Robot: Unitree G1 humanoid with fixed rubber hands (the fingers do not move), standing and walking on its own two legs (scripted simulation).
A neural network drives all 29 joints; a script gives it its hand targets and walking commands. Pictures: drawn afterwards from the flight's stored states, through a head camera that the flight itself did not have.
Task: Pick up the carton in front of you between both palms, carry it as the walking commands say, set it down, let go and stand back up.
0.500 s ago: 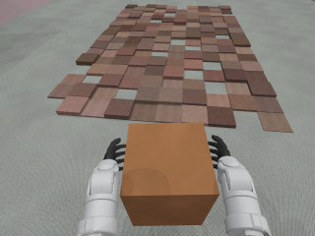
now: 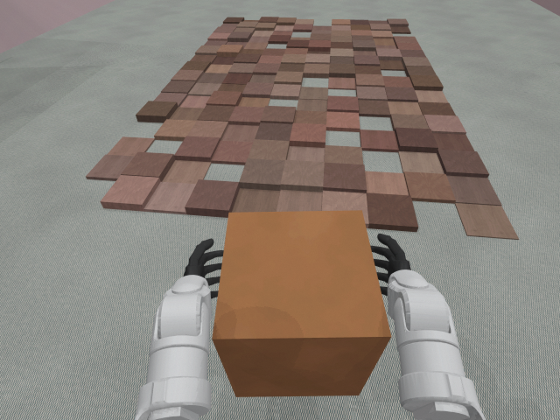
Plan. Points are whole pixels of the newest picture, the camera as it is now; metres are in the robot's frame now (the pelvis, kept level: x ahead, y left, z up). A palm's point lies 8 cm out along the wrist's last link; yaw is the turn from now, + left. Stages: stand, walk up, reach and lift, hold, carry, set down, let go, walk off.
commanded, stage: hold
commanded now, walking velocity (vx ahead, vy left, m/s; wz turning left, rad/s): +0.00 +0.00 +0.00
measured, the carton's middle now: (296, 307) +0.29 +0.00 -0.02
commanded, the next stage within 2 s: carry in 0.70 s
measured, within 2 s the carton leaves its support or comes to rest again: neither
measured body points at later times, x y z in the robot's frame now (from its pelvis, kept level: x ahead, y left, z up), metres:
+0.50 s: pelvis +0.01 +0.00 +0.00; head -0.04 +0.00 +0.45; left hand +0.31 +0.15 +0.04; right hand +0.31 -0.15 +0.04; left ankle +0.02 +0.13 -0.74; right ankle +0.02 -0.13 -0.74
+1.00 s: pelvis +0.06 -0.01 -0.02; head +0.02 -0.02 +0.43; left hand +0.35 +0.14 +0.06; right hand +0.35 -0.17 +0.06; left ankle +0.02 +0.13 -0.74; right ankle +0.02 -0.14 -0.74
